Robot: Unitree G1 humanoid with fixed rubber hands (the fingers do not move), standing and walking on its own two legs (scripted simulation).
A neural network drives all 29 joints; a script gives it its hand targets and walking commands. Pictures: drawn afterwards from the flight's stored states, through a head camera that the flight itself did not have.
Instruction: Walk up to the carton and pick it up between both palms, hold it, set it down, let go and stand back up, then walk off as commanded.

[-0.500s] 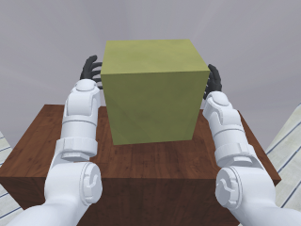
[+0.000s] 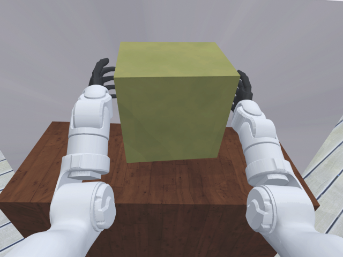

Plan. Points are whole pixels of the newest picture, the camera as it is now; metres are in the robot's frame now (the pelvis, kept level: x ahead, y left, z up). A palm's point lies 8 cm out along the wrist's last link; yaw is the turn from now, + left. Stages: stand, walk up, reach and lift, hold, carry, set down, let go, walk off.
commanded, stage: hold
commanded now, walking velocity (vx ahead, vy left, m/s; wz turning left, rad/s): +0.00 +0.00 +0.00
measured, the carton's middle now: (171, 102) +0.44 +0.02 +0.19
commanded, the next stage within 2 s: none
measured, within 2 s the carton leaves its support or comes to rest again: neither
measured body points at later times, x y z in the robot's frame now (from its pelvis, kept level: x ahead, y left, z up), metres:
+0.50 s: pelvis -0.01 +0.00 +0.00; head -0.09 +0.02 +0.44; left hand +0.38 +0.19 +0.27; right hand +0.39 -0.14 +0.26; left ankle +0.03 +0.11 -0.75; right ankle +0.05 -0.12 -0.75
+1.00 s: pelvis -0.01 +0.00 +0.00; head -0.09 +0.02 +0.44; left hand +0.38 +0.19 +0.27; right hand +0.39 -0.14 +0.26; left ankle +0.03 +0.11 -0.75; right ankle +0.05 -0.12 -0.75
